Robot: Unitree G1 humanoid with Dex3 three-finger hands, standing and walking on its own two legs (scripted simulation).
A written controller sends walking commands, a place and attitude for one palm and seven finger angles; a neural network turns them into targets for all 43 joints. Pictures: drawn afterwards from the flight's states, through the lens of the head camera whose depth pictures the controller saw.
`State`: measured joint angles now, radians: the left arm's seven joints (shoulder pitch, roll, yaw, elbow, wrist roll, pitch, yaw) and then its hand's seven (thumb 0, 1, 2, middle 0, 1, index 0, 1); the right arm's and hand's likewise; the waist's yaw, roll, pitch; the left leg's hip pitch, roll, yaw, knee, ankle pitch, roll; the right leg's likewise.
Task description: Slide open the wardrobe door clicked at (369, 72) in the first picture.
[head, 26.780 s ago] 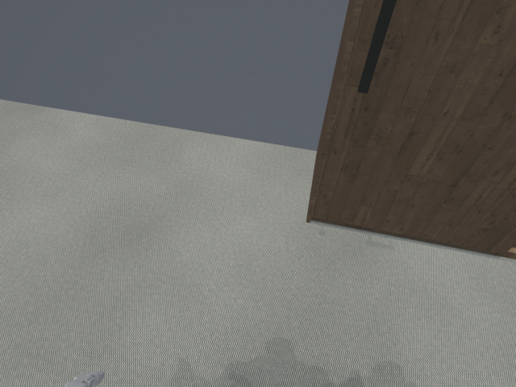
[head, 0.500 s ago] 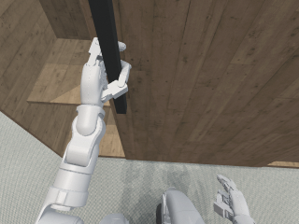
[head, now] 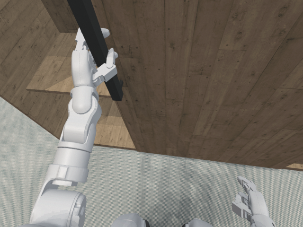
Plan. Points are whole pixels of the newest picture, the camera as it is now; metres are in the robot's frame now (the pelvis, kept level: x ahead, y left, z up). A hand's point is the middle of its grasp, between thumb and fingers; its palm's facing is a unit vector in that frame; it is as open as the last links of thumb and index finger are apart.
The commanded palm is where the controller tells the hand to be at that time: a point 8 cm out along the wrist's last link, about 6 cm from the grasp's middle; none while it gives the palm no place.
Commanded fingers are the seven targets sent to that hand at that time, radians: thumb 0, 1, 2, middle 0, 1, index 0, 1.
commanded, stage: step sideways, sliding the door along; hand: left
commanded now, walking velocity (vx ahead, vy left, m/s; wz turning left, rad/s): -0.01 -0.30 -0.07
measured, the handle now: (104, 48) +0.48 +0.16 +0.17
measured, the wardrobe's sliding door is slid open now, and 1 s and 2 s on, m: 0.52 0.65 0.65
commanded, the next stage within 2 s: stop walking and hold the door there in 0.70 s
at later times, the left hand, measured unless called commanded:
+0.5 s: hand (171, 67) +0.43 +0.00 +0.16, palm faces +0.36 -0.93 -0.11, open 6.8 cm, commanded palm +0.39 -0.03 +0.16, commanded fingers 0.00 0.90 0.90 -0.45 -1.40 -0.45 -1.40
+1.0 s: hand (167, 69) +0.43 +0.01 +0.15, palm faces +0.49 -0.81 -0.31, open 7.4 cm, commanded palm +0.39 +0.04 +0.13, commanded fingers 0.00 0.90 0.90 -0.45 -1.40 -0.45 -1.40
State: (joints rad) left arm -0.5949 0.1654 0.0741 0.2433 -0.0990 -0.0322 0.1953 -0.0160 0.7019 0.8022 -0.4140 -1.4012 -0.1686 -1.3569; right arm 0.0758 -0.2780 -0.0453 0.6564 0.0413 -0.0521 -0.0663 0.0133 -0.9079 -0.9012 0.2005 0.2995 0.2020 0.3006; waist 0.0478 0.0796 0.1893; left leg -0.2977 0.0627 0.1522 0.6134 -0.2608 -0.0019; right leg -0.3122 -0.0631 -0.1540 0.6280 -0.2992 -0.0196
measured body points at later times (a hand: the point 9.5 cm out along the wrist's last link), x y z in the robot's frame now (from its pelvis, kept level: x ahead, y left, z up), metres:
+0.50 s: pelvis +0.02 -0.20 +0.00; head +0.13 -0.24 +0.43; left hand +0.40 +0.05 +0.17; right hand +0.25 -0.41 -0.13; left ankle -0.03 -0.03 -0.66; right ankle +0.08 -0.30 -0.73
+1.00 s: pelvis +0.06 -0.31 +0.00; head +0.12 -0.32 +0.44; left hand +0.40 +0.05 +0.17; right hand +0.24 -0.51 -0.11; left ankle +0.00 -0.12 -0.71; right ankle +0.09 -0.43 -0.73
